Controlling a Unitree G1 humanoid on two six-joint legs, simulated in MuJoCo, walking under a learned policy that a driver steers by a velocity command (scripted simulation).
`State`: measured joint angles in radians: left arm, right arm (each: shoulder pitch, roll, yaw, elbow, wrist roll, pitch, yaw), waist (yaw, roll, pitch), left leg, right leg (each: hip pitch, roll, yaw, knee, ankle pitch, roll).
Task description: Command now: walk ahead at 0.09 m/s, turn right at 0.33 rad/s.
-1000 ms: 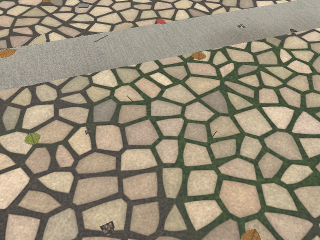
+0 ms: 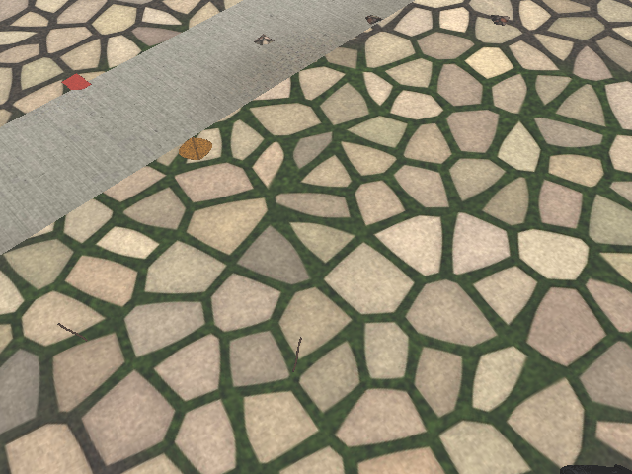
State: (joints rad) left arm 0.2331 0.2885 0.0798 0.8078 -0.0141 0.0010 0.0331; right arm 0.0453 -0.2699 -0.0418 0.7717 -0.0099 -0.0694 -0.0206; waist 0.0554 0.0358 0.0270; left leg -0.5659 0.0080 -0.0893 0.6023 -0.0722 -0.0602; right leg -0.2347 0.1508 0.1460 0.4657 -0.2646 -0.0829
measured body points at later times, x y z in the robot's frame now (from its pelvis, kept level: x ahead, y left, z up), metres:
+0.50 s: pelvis +0.07 +0.00 +0.00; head +0.07 -0.01 +0.45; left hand +0.16 +0.26 -0.13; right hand +0.16 -0.26 -0.13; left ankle +0.13 +0.13 -0.74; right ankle +0.04 -0.12 -0.74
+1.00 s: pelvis +0.09 -0.01 +0.00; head +0.10 -0.02 +0.45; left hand +0.14 +0.23 -0.15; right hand +0.15 -0.28 -0.15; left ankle +0.13 +0.13 -0.74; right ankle +0.04 -0.12 -0.74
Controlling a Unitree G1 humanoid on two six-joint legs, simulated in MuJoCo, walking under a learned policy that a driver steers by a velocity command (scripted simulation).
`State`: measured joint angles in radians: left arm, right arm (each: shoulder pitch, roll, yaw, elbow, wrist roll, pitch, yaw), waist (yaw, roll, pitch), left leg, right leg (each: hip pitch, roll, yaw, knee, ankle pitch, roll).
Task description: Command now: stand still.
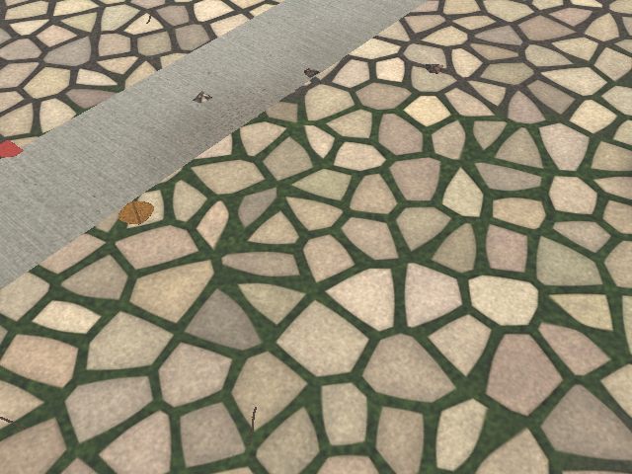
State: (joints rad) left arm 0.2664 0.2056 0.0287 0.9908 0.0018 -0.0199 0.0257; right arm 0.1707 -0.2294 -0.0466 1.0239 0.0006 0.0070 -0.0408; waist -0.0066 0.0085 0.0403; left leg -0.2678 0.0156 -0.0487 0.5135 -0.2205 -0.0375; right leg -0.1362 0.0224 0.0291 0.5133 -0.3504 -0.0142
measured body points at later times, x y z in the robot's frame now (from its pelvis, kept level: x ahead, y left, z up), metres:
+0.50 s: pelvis +0.00 +0.00 +0.00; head +0.00 +0.00 +0.45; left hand -0.01 +0.24 -0.15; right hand +0.03 -0.25 -0.16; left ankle +0.03 +0.14 -0.73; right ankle -0.05 -0.11 -0.73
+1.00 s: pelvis +0.16 +0.05 +0.01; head +0.17 +0.06 +0.46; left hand +0.33 +0.30 -0.11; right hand +0.08 -0.18 -0.13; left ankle +0.06 +0.14 -0.73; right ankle +0.32 -0.11 -0.67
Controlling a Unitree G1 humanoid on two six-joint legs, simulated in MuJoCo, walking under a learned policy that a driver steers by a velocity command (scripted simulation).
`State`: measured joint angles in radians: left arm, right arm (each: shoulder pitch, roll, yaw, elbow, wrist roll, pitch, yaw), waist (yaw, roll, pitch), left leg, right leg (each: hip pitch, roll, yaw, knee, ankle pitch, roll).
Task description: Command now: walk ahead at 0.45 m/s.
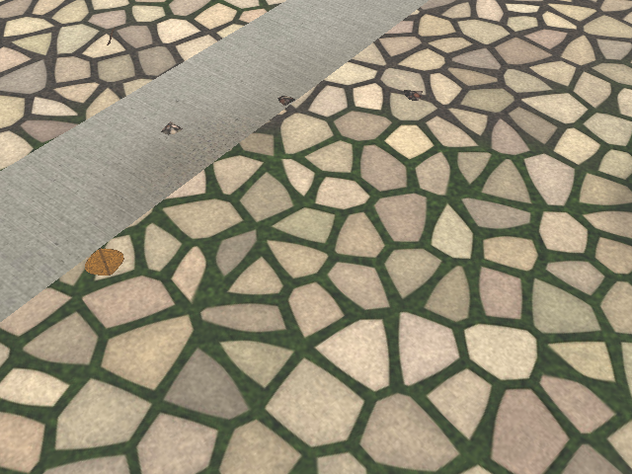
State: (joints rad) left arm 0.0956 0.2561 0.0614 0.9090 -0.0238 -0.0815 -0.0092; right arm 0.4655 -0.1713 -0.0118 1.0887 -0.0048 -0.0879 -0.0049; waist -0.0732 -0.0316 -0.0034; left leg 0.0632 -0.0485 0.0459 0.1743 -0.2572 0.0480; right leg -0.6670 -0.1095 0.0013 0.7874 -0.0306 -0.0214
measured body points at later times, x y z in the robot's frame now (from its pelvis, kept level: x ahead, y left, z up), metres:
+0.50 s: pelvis +0.29 -0.06 +0.00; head +0.30 -0.06 +0.45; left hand +0.29 +0.20 -0.14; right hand +0.43 -0.32 -0.12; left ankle +0.41 +0.13 -0.66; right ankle +0.27 -0.14 -0.74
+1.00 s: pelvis +0.58 +0.03 +0.00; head +0.61 +0.05 +0.45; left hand +0.64 +0.34 -0.11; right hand +0.74 -0.20 -0.12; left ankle +0.57 +0.10 -0.74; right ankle +0.69 -0.13 -0.67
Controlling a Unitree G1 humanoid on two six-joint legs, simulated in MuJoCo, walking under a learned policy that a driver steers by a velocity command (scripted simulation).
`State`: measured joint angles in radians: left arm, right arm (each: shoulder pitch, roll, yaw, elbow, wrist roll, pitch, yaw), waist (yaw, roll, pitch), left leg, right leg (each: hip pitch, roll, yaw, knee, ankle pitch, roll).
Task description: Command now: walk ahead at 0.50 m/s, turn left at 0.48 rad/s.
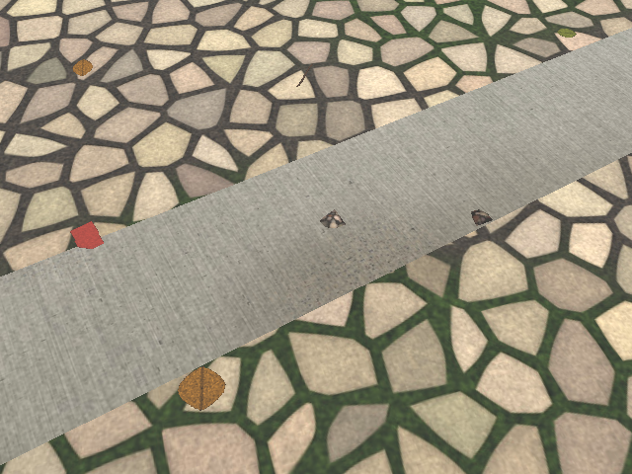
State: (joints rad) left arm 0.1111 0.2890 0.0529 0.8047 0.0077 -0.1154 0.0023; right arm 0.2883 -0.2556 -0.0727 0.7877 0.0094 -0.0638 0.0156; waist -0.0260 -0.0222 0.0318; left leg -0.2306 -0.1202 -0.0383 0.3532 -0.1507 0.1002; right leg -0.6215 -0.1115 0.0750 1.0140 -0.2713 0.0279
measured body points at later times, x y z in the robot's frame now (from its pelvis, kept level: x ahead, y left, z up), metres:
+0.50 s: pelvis +0.28 -0.07 +0.00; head +0.31 -0.08 +0.45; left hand +0.31 +0.21 -0.12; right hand +0.44 -0.32 -0.11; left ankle +0.31 +0.10 -0.67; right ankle +0.29 -0.15 -0.74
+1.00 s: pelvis +0.55 +0.02 +0.00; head +0.57 +0.03 +0.45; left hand +0.64 +0.30 -0.13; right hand +0.65 -0.25 -0.11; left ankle +0.56 +0.11 -0.74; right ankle +0.55 -0.14 -0.66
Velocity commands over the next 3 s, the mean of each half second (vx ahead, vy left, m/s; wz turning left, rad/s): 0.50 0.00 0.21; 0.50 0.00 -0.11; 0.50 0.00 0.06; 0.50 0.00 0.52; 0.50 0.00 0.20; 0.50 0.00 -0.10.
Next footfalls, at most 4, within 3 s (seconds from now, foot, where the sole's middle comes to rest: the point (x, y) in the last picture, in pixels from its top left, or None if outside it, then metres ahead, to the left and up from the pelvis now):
0.26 right None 0.33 -0.15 -0.78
0.80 left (263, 409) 0.60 0.12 -0.78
1.32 right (376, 300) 0.88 -0.15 -0.78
1.84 left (257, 227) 1.12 0.15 -0.78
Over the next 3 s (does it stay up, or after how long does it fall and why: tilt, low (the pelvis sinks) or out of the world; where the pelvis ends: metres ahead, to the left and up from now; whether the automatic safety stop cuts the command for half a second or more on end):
stays up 1.58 0.28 -0.01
